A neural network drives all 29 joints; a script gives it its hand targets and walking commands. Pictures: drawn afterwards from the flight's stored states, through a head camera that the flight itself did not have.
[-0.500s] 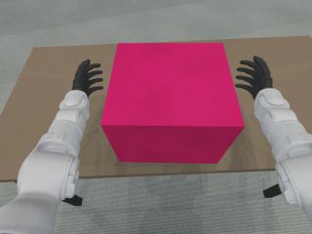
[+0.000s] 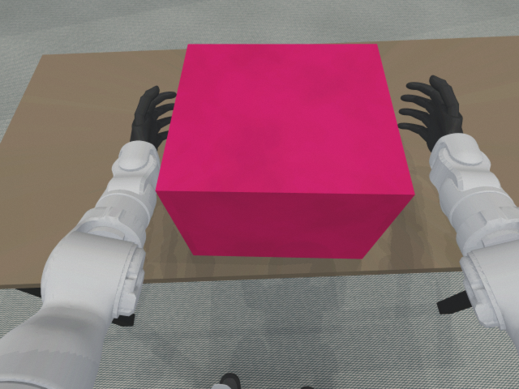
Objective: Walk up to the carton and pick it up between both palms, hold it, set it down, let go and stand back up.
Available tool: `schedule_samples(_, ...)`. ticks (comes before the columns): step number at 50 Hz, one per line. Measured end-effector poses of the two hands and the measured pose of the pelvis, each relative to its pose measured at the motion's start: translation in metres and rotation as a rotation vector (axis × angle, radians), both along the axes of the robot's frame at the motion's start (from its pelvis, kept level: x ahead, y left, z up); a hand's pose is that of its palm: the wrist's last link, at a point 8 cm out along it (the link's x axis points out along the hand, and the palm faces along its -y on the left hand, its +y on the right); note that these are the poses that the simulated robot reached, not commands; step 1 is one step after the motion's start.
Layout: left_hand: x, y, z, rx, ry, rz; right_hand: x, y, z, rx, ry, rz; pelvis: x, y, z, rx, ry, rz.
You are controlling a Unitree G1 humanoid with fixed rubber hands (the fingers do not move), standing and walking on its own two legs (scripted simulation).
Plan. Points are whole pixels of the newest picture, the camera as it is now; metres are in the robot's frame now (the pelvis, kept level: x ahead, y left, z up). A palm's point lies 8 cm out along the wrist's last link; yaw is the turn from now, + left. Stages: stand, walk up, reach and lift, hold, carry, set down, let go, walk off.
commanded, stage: reach and lift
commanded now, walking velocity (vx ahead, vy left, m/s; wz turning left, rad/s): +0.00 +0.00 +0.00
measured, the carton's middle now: (279, 156) +0.47 +0.04 +0.05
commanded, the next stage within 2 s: none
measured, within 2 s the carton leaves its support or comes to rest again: neither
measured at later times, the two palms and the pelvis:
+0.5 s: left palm (159, 135) +0.47 +0.22 +0.08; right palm (410, 132) +0.49 -0.15 +0.09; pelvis +0.00 +0.01 +0.00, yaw +0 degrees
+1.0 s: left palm (160, 137) +0.46 +0.22 +0.08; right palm (413, 132) +0.49 -0.16 +0.09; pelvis +0.01 +0.01 +0.01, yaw +0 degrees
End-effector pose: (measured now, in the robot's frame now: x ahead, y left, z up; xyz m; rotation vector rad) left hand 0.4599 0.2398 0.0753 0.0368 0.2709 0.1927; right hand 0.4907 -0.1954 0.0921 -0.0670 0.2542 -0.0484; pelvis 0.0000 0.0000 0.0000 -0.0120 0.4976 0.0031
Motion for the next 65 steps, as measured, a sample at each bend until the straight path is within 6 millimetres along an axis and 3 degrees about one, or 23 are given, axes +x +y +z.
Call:
schedule_samples(7, 0.002, 0.002, 0.002, 0.007, -0.027, 0.007, 0.004, 0.024, -0.008, 0.026, -0.009, 0.037, 0.0, 0.0, -0.004, -0.004, 0.023, 0.01)
schedule_samples(13, 0.01, -0.016, 0.003, -0.012, -0.042, -0.029, 0.007, 0.043, -0.01, 0.041, -0.014, 0.043, 0.0, 0.003, -0.004, -0.011, 0.027, 0.015)
schedule_samples(52, 0.005, -0.022, 0.005, -0.019, -0.033, -0.025, -0.001, 0.04, -0.001, -0.017, -0.016, 0.023, 0.006, 0.01, 0.012, -0.007, -0.05, 0.011)
schedule_samples(65, 0.005, -0.023, 0.006, -0.01, -0.044, -0.056, -0.01, 0.036, -0.002, -0.022, -0.054, 0.018, 0.02, 0.014, 0.024, 0.004, -0.143, 0.01)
